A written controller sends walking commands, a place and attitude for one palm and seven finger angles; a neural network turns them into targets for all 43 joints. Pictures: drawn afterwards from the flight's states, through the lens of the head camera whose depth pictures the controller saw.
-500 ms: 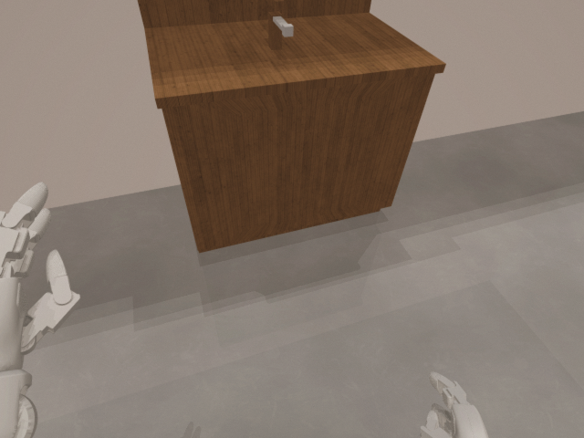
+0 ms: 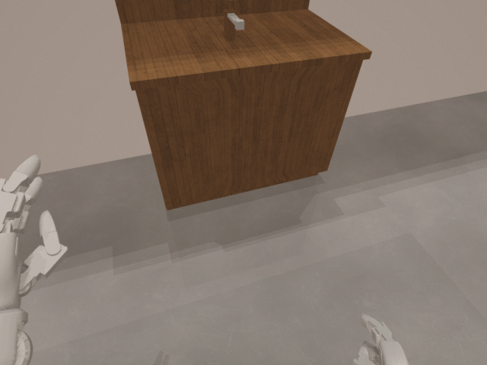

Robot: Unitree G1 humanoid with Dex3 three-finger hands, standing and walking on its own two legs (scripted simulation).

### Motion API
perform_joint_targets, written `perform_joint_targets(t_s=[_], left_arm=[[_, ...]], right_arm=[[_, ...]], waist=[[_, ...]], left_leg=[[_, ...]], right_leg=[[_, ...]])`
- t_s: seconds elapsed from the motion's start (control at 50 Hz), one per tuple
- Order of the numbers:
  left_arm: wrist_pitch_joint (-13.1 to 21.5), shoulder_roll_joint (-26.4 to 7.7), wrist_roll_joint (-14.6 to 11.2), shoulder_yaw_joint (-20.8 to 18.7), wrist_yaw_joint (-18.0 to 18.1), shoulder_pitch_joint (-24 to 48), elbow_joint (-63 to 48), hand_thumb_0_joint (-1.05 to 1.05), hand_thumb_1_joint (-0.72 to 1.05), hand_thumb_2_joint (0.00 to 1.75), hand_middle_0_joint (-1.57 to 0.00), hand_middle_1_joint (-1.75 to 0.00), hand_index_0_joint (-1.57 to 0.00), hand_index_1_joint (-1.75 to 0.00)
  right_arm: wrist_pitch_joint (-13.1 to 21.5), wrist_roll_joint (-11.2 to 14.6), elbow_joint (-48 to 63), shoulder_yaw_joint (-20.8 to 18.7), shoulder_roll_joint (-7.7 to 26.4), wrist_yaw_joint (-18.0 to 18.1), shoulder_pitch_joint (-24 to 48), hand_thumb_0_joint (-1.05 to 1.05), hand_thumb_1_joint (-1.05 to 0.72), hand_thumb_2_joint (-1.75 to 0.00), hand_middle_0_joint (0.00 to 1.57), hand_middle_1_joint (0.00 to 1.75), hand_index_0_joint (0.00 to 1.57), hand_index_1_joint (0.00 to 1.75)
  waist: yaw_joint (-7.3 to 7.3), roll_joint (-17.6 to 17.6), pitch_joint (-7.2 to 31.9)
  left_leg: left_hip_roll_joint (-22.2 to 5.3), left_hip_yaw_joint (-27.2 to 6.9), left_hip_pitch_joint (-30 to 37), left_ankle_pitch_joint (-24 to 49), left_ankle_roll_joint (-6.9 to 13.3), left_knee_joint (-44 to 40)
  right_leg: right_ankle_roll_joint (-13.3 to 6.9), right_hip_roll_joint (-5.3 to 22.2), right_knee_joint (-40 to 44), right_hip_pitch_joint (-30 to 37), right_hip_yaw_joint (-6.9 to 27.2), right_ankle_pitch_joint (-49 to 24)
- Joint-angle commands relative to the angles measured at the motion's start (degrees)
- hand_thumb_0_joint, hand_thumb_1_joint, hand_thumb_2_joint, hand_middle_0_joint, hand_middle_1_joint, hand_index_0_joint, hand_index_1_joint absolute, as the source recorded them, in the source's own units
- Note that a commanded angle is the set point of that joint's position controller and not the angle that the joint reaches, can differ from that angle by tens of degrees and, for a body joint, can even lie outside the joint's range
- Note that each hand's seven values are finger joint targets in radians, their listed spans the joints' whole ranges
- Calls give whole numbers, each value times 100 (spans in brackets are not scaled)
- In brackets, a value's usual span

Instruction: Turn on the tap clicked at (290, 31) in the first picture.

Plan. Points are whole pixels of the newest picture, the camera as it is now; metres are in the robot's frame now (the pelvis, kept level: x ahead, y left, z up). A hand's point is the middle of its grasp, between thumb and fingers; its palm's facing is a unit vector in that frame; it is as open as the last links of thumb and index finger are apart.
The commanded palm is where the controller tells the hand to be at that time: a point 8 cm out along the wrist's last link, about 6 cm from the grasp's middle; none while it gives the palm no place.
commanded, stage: walk to a spot facing it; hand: left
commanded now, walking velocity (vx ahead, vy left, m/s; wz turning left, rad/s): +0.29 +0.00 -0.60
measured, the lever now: (239, 24) +1.18 +0.09 +0.11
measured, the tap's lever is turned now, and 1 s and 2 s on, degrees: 0 0 0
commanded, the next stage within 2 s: turn to face it in 1.54 s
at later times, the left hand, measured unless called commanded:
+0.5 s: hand (163, 198) +0.30 +0.14 +0.17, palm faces +0.22 -0.89 -0.40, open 7.5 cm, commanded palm +0.25 +0.20 +0.18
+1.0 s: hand (234, 115) +0.48 +0.05 +0.18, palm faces +0.00 -0.91 -0.42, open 7.5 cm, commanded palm +0.44 +0.12 +0.18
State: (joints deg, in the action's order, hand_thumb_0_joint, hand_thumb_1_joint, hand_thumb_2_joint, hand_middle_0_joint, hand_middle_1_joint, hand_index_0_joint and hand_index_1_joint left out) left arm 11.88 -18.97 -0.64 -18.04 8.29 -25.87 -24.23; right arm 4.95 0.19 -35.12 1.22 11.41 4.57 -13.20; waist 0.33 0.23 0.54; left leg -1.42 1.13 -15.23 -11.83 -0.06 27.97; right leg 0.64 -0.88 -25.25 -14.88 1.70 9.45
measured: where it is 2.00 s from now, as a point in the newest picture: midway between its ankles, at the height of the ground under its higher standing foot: (309, 338)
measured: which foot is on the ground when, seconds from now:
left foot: down 0.00-0.32, up 0.34-0.74, down 0.76-1.00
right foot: down 0.00-0.76, up 0.78-1.00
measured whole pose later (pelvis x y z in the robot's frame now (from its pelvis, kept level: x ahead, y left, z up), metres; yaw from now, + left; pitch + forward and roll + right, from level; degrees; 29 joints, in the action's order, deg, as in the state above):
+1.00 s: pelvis +0.18 -0.06 +0.00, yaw -27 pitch +1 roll -1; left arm 13.8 -20.9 0.4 -20.9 7.9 -24.1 -28.6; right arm 5.5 -0.8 -34.1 2.9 6.1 2.4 -12.5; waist 0.5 0.6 -1.2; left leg -9.8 15.1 -8.7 -18.0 -2.3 27.2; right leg 1.2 4.8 -58.7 -33.1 -7.0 18.4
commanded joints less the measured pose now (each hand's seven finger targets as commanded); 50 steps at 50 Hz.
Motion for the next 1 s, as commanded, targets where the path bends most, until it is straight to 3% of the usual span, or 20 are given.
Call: perform_joint_targets(t_s=[0.0, 0.1, 0.16, 0.22, 0.26, 0.28, 0.3, 0.32, 0.36, 0.4, 0.44, 0.62, 0.7, 0.72, 0.74, 0.76, 0.78, 0.84, 0.9, 0.98], left_arm=[[362, -964, -11, -638, 91, 403, -1244, 0, 90, 90, -20, -30, -20, -30], [335, -847, 8, -555, 121, 699, -1310, 0, 90, 90, -20, -30, -20, -30], [327, -799, 38, -505, 134, 801, -1181, 0, 90, 90, -20, -30, -20, -30], [338, -733, 74, -375, 82, 992, -1198, 0, 90, 90, -20, -30, -20, -30], [318, -867, 96, -447, 54, 1061, -1116, 0, 90, 90, -20, -30, -20, -30], [300, -966, 131, -501, 52, 1033, -1021, 0, 90, 90, -20, -30, -20, -30], [260, -1140, 81, -593, 90, 1109, -1055, 0, 90, 90, -20, -30, -20, -30], [289, -1200, 2, -719, 145, 1253, -1143, 0, 90, 90, -20, -30, -20, -30], [469, -1258, -17, -788, 110, 741, -1272, 0, 90, 90, -20, -30, -20, -30], [582, -1323, -34, -949, 86, 510, -1440, 0, 90, 90, -20, -30, -20, -30], [625, -1343, -50, -1066, 94, 276, -1349, 0, 90, 90, -20, -30, -20, -30], [499, -1107, -85, -795, 154, 237, -1242, 0, 90, 90, -20, -30, -20, -30], [484, -1119, -76, -767, 154, 461, -1527, 0, 90, 90, -20, -30, -20, -30], [523, -1095, -81, -766, 133, 574, -1638, 0, 90, 90, -20, -30, -20, -30], [600, -1110, -98, -813, 123, 709, -1784, 0, 90, 90, -20, -30, -20, -30], [673, -1279, -71, -932, 123, 788, -1666, 0, 90, 90, -20, -30, -20, -30], [669, -1510, -35, -960, 74, 955, -1780, 0, 90, 90, -20, -30, -20, -30], [583, -1033, 45, -654, 41, 768, -1725, 0, 90, 90, -20, -30, -20, -30], [489, -999, 111, -774, 47, 608, -1666, 0, 90, 90, -20, -30, -20, -30], [446, -1008, 125, -834, 18, 538, -1415, 0, 90, 90, -20, -30, -20, -30]], right_arm=[[334, -24, 930, -262, 675, 35, 609, 0, -90, -90, 20, 30, 20, 30], [284, -46, 1000, -305, 761, 74, 596, 0, -90, -90, 20, 30, 20, 30], [298, -45, 941, -314, 723, 92, 515, 0, -90, -90, 20, 30, 20, 30], [358, -94, 863, -317, 701, 14, 489, 0, -90, -90, 20, 30, 20, 30], [345, -96, 862, -318, 718, -62, 580, 0, -90, -90, 20, 30, 20, 30], [325, -61, 887, -342, 647, -91, 562, 0, -90, -90, 20, 30, 20, 30], [320, -45, 1037, -313, 547, -118, 709, 0, -90, -90, 20, 30, 20, 30], [376, -59, 1048, -371, 702, -158, 854, 0, -90, -90, 20, 30, 20, 30], [266, -94, 830, -286, 604, -181, 579, 0, -90, -90, 20, 30, 20, 30], [111, -75, 777, -274, 570, -178, 625, 0, -90, -90, 20, 30, 20, 30], [54, -80, 766, -293, 563, -166, 621, 0, -90, -90, 20, 30, 20, 30], [109, 3, 1034, -299, 597, -167, 609, 0, -90, -90, 20, 30, 20, 30], [141, 6, 1062, -359, 709, -77, 409, 0, -90, -90, 20, 30, 20, 30], [153, 12, 1074, -420, 841, -41, 357, 0, -90, -90, 20, 30, 20, 30], [142, -15, 1094, -446, 920, -34, 366, 0, -90, -90, 20, 30, 20, 30], [181, -53, 1025, -349, 723, -23, 412, 0, -90, -90, 20, 30, 20, 30], [249, -142, 976, -268, 635, -38, 584, 0, -90, -90, 20, 30, 20, 30], [291, -72, 816, -332, 643, -112, 507, 0, -90, -90, 20, 30, 20, 30], [296, -98, 830, -358, 669, -121, 434, 0, -90, -90, 20, 30, 20, 30], [327, -104, 886, -364, 624, -116, 405, 0, -90, -90, 20, 30, 20, 30]], waist=[[6, 207, 543], [-47, 682, 149], [-81, 1198, 31], [-52, 1227, 40], [88, 834, 75], [118, -242, 17], [172, -1873, 46], [159, -1474, -100], [12, -392, -102], [-15, -189, 339], [-9, -268, 510], [134, -723, 597], [-24, -257, 588], [-120, 333, 729], [-118, 1407, 867], [-96, 1806, 708], [-68, 1776, 414], [-54, 844, -130], [-39, 1143, -58], [-112, 1407, -48]], left_leg=[[-302, -161, -193, -383, 64, -684], [-958, -762, -247, -2774, 391, -1048], [-1730, -1356, -112, -2746, 795, -1273], [-1841, -812, -121, -1603, 763, -787], [-1522, -75, -817, -1500, 430, 214], [-895, 483, -1324, -1855, 149, 1620], [-54, 727, -2627, -2467, -171, 3280], [-188, -86, -2782, -1991, -204, 4019], [-365, -347, -2851, -1258, -300, 4560], [-447, -206, -2771, -862, -360, 4366], [-473, -117, -2646, -769, -355, 3858], [-235, 552, -1282, -635, -134, 1140], [-411, 610, 778, -89, 83, -281], [-905, -94, 1809, -187, 360, -621], [-1980, -1477, 2680, 44, 789, -828], [-2728, -2296, 2393, -274, 1163, -1326], [-2919, -2540, 1868, -803, 1299, -1505], [-2541, -966, 1062, -443, 1077, -1403], [-2146, 314, 588, -55, 720, -1403], [-1968, 1059, 668, 835, 558, -1342]], right_leg=[[-66, 204, 292, 456, 253, 29], [-169, -26, -566, -726, 258, 1696], [-62, -120, -1833, -1113, -351, 1533], [-32, 27, -1739, -865, -585, 1766], [-182, 92, -766, 153, -476, 1395], [-599, 618, 85, 323, 781, 1627], [-1264, 1887, 984, 793, 3374, 1767], [-1460, 2110, 1433, 526, 4118, 2167], [-1490, 1809, 1233, 603, 3398, 1544], [-1320, 1492, 896, 1007, 2281, 98], [-1298, 1353, 782, 1079, 1843, -730], [-1281, 1096, 653, 851, 1727, -393], [-807, 629, -369, -129, 1373, -190], [-541, 323, -1279, -992, 1073, -11], [-223, -184, -2579, -2076, 341, 1498], [-106, -141, -3923, -2556, -105, 2380], [-81, 224, -4666, -2777, 137, 2147], [-2, 672, -4865, -2969, -101, 1481], [74, 735, -3845, -2283, -658, 923], [91, 506, -2331, -1500, -1298, 592]])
